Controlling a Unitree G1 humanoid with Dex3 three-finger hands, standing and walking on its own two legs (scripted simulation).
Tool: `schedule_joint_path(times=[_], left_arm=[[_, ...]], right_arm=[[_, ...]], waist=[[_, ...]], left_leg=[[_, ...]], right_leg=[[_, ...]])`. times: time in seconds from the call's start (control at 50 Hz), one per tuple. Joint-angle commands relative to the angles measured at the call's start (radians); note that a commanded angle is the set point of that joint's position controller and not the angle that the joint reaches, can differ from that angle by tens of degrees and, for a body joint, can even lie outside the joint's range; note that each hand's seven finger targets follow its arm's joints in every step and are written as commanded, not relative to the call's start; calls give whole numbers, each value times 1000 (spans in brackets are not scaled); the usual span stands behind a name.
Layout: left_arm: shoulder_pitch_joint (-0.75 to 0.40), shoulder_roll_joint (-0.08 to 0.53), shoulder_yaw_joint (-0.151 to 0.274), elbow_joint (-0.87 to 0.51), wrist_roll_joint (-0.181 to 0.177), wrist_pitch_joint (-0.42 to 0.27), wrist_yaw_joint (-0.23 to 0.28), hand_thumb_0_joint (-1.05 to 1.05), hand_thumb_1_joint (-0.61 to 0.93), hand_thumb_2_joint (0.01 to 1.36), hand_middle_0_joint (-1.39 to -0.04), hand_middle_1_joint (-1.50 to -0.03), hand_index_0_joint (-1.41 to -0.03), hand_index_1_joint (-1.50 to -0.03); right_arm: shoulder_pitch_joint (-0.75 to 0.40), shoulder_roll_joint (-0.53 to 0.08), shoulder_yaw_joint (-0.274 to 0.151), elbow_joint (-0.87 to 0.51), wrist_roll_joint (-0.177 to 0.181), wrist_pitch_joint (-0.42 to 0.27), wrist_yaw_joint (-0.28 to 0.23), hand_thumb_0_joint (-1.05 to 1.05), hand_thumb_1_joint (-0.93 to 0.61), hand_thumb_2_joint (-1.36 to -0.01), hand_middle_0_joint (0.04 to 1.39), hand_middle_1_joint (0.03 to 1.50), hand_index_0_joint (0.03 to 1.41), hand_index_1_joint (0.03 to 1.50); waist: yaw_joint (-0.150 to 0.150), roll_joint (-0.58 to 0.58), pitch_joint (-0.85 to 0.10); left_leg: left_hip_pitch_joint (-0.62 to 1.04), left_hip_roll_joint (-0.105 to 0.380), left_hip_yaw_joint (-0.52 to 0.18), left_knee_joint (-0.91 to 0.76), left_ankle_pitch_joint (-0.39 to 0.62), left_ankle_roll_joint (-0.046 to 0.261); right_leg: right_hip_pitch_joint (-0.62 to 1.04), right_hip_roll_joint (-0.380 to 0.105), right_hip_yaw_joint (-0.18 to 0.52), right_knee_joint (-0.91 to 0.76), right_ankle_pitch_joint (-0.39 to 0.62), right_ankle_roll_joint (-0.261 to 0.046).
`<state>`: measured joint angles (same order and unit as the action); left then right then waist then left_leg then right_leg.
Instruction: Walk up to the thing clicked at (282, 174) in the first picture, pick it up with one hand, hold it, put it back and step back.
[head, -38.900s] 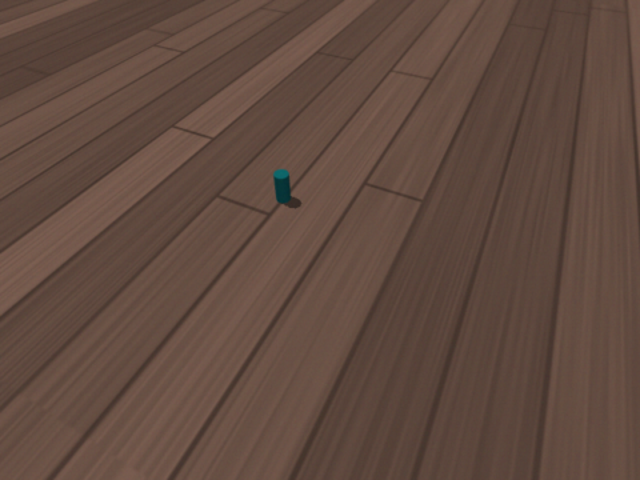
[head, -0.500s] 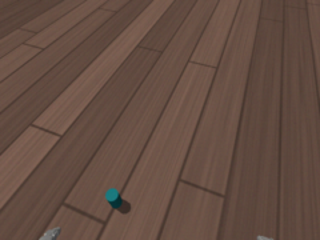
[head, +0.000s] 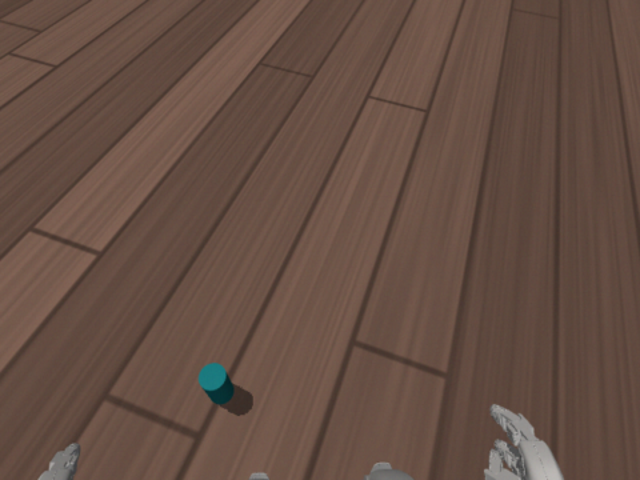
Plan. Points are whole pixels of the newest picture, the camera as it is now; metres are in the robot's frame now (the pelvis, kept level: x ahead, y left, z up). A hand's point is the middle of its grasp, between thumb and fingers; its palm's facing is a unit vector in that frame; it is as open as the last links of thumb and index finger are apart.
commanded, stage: go down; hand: left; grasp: from the side
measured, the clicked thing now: (217, 384) +0.43 +0.25 -0.64
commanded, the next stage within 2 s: none
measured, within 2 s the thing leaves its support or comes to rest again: neither
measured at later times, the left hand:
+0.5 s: hand out of the picture +0.14 +0.29 -0.15, palm faces +0.14 -0.93 -0.33, open 17.2 cm
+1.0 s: hand (78, 433) +0.25 +0.38 -0.24, palm faces +0.28 -0.94 -0.22, open 17.4 cm
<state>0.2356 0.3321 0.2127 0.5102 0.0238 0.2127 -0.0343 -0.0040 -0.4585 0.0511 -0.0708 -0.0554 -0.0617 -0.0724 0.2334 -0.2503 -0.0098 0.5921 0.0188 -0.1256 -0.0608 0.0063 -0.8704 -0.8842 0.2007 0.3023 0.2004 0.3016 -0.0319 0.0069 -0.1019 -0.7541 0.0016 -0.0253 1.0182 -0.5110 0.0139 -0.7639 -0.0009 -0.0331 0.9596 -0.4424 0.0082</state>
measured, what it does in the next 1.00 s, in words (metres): lowers itself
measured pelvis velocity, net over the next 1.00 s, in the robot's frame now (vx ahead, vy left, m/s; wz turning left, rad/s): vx -0.06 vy -0.01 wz -0.02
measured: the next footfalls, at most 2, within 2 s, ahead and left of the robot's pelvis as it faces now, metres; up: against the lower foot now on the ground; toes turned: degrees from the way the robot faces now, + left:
none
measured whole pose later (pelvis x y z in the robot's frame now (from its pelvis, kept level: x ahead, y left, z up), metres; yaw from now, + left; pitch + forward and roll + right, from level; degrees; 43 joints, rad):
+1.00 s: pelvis -0.06 -0.01 -0.19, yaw -1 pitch +33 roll -4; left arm -0.28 0.66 0.69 0.94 -0.16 -0.34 -0.45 -0.01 -0.55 0.05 -0.08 -0.08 -0.07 -0.09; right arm 0.11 -0.33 0.04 0.64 -0.02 -0.19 -0.04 0.01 -0.90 -0.89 0.20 0.30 0.20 0.30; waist -0.03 -0.01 -0.17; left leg -1.70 -0.01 -0.06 1.84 -0.71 0.01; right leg -1.71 -0.01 -0.06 1.76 -0.63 -0.01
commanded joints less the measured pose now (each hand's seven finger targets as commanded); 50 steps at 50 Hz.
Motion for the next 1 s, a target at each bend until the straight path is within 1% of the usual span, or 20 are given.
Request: schedule_joint_path(times=[0.0, 0.06, 0.08, 0.22, 0.28, 0.32, 0.42, 0.48, 0.54, 0.58, 0.62, 0.66, 0.7, 0.74, 0.8, 0.82, 0.88, 0.9, 0.96, 0.98], left_arm=[[58, 212, 94, -230, -2, 12, 14, 0, -525, 44, -71, -58, -65, -68], [54, 188, 79, -292, -16, 32, 10, 0, -543, 20, -83, -45, -76, -54], [92, 211, 115, -241, -13, 40, 14, 0, -531, 29, -77, -47, -69, -57], [123, 214, 141, -282, -30, 23, -7, 0, -503, 6, -92, -25, -84, -34], [136, 222, 160, -295, -41, 0, -19, 0, -490, 12, -93, -32, -86, -39], [143, 217, 163, -295, -48, -20, -30, 0, -487, 10, -93, -23, -85, -31], [141, 239, 212, -283, -69, -80, -54, 0, -493, 8, -94, -23, -88, -31], [13, 279, 244, -254, -83, -141, -73, 0, -500, 3, -93, -25, -91, -29], [-105, 328, 294, -170, -104, -241, -109, 0, -556, 0, -95, -27, -93, -31], [-154, 353, 318, -102, -123, -309, -145, 0, -545, 7, -93, -42, -95, -42], [-252, 440, 378, -72, -141, -382, -183, 0, -584, 5, -97, -63, -102, -60], [-307, 460, 393, -29, -157, -434, -221, 0, -604, 14, -90, -72, -94, -70], [-324, 479, 420, 55, -168, -466, -262, 0, -611, 15, -93, -86, -97, -84], [-373, 566, 478, 99, -174, -500, -293, 0, -611, 31, -87, -86, -87, -87], [-389, 570, 516, 213, -194, -530, -339, 0, -598, 51, -78, -81, -72, -88], [-428, 605, 530, 212, -197, -545, -356, 0, -566, 56, -74, -78, -69, -84], [-510, 636, 557, 274, -203, -587, -405, 0, -546, 74, -67, -94, -60, -99], [-570, 677, 573, 255, -203, -607, -417, 0, -552, 73, -65, -96, -61, -100], [-666, 695, 586, 300, -212, -645, -447, 0, -514, 69, -60, -89, -57, -91], [-691, 728, 605, 303, -213, -657, -456, 0, -503, 64, -61, -93, -60, -92]], right_arm=[[21, -150, -58, -144, 3, -63, -23, 0, -875, -890, 200, 300, 200, 300], [7, -149, -55, -165, 1, -74, -27, 0, -875, -889, 200, 300, 200, 300], [21, -153, -56, -151, -1, -75, -29, 0, -867, -887, 200, 300, 200, 300], [18, -143, -56, -179, -3, -91, -29, 0, -896, -894, 200, 300, 200, 300], [9, -141, -55, -186, -4, -96, -23, 0, -912, -898, 200, 300, 200, 300], [10, -149, -59, -189, -5, -100, -19, 0, -925, -902, 200, 300, 199, 300], [-7, -147, -61, -199, -7, -109, -9, 0, -939, -905, 200, 300, 199, 300], [-13, -160, -63, -184, -6, -117, -9, 0, -940, -904, 200, 300, 199, 300], [-20, -172, -60, -158, -9, -130, -7, 0, -946, -905, 200, 300, 199, 300], [-29, -185, -60, -149, -7, -136, -5, 0, -948, -906, 199, 300, 199, 300], [-34, -201, -55, -136, -8, -142, -6, 0, -936, -903, 199, 300, 199, 300], [-34, -216, -57, -128, -6, -142, -7, 0, -920, -900, 199, 300, 199, 300], [-32, -235, -54, -112, -7, -139, -6, 0, -904, -896, 200, 300, 199, 300], [-19, -252, -47, -89, -10, -130, -3, 0, -895, -895, 199, 300, 199, 300], [-14, -260, -43, -69, -16, -117, 5, 0, -898, -898, 199, 300, 199, 299], [-21, -262, -40, -63, -19, -112, 6, 0, -891, -897, 199, 300, 199, 300], [-24, -281, -41, -42, -25, -106, 12, 0, -890, -898, 199, 300, 199, 300], [-24, -285, -38, -36, -27, -103, 12, 0, -890, -898, 199, 300, 199, 300], [-23, -292, -32, -30, -31, -98, 10, 0, -892, -898, 199, 300, 199, 300], [-21, -294, -27, -27, -33, -97, 10, 0, -893, -898, 199, 300, 199, 300]], waist=[[-1, 86, -241], [-9, 90, -240], [-5, 90, -226], [-6, 77, -256], [10, 98, -250], [8, 101, -263], [15, 89, -259], [-9, 64, -244], [-11, 63, -285], [0, 46, -312], [17, 84, -344], [23, 100, -381], [34, 142, -457], [59, 156, -524], [64, 112, -574], [72, 128, -572], [52, 133, -591], [51, 156, -599], [22, 114, -602], [28, 138, -603]], left_leg=[[118, 14, -22, -124, 369, -16], [101, 17, -27, -90, 424, -15], [92, 16, -27, -87, 414, -15], [19, 7, -26, -28, 378, -9], [-10, 6, -28, -15, 354, -12], [-13, 12, -38, -3, 388, -15], [-102, 3, -30, 44, 256, -8], [-187, 0, -26, 101, 177, 1], [-274, -5, -20, 199, 163, 6], [-339, -10, -15, 245, 110, 10], [-394, -10, -16, 281, 42, 8], [-419, -4, -27, 304, -2, 4], [-395, -1, -45, 341, 71, -5], [-401, -3, -49, 387, 152, -5], [-449, -9, -39, 462, 243, 4], [-476, -10, -34, 477, 223, 5], [-514, -3, -52, 532, 224, 3], [-514, -1, -59, 543, 204, 2], [-595, -2, -59, 593, 130, 7], [-619, -2, -60, 598, 91, 5]], right_leg=[[130, 14, -11, -60, 246, -36], [101, 15, -16, -32, 274, -34], [95, 17, -16, -26, 264, -36], [52, 12, -13, 21, 258, -36], [17, 12, -15, 50, 226, -39], [-11, 15, -20, 83, 232, -41], [-74, 11, -10, 117, 153, -39], [-137, 8, 0, 153, 104, -34], [-235, 5, 9, 246, 94, -34], [-294, 1, 18, 290, 48, -36], [-348, -4, 33, 329, -19, -38], [-396, -4, 41, 369, -59, -38], [-462, 1, 18, 445, -3, -46], [-487, 2, 8, 499, 43, -52], [-510, 7, 1, 550, 101, -57], [-529, 7, 5, 560, 83, -57], [-631, 9, -12, 635, 71, -60], [-660, 7, -13, 653, 52, -60], [-704, 8, -17, 685, 8, -54], [-717, 6, -16, 702, -18, -54]])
